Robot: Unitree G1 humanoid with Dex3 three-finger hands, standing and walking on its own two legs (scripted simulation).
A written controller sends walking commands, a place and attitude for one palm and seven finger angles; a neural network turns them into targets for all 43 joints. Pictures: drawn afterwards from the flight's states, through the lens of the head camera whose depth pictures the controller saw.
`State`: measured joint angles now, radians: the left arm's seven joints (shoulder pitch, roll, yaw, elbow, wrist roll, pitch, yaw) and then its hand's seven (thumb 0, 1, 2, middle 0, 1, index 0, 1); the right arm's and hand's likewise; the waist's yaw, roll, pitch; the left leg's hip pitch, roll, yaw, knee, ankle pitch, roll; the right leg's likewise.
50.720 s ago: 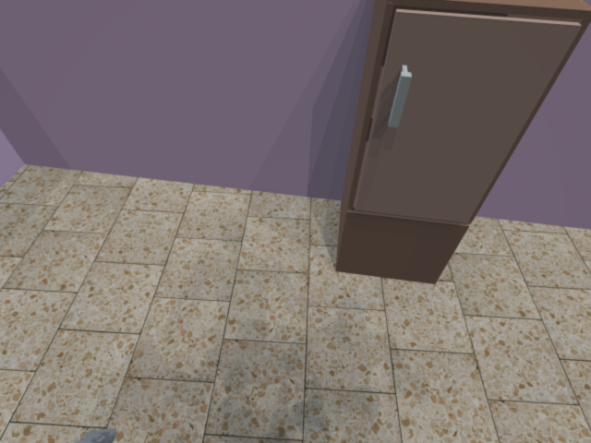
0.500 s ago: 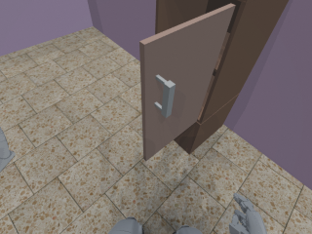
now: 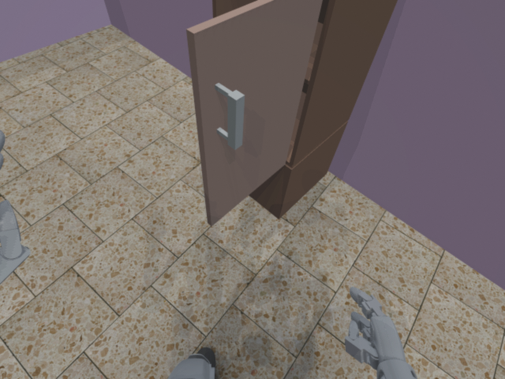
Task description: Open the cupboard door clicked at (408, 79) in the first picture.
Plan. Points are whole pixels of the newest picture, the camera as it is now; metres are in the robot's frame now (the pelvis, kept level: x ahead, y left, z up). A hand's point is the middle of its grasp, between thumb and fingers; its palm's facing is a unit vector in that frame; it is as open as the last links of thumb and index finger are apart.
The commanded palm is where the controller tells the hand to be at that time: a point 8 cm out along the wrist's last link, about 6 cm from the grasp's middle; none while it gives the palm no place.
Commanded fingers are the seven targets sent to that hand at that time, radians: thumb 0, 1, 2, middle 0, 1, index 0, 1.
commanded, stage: stop stepping back and stand still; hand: left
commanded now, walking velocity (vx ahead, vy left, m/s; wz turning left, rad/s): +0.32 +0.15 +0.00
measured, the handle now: (228, 116) +0.57 +0.10 +0.06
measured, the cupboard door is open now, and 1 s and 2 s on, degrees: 90 90 90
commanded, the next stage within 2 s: let the arm hang, fingers relaxed in 0.94 s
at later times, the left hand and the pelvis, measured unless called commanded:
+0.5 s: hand out of the picture +0.15 +0.25 +0.18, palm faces +0.42 -0.77 -0.48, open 7.4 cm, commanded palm +0.10 +0.29 +0.19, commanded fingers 0.00 0.90 0.90 -0.20 -0.30 -0.20 -0.30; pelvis -0.05 -0.01 +0.01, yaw -1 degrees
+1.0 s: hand out of the picture +0.12 +0.28 +0.16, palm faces +0.41 -0.79 -0.45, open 7.4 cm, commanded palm +0.06 +0.31 +0.19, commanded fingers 0.00 0.90 0.90 -0.20 -0.30 -0.20 -0.30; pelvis -0.08 +0.01 +0.02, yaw +0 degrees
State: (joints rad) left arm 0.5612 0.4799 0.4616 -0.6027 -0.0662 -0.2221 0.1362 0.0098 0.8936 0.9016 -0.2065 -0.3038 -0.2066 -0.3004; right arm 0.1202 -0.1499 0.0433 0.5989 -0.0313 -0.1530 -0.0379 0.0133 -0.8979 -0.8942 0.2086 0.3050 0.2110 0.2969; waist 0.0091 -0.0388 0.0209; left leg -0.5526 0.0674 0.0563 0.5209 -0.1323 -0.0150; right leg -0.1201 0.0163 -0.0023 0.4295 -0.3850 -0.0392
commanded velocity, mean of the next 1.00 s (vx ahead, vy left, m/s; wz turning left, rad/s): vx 0.04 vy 0.02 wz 0.00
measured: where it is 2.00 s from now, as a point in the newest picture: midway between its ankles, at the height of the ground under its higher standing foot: outside the picture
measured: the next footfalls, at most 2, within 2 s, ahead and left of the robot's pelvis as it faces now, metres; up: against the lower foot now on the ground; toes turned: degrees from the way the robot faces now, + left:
left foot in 0.14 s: +0.01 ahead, +0.12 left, +0.00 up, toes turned +0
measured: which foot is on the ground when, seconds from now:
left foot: up 0.00-0.12, down 0.14-1.00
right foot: down 0.00-1.00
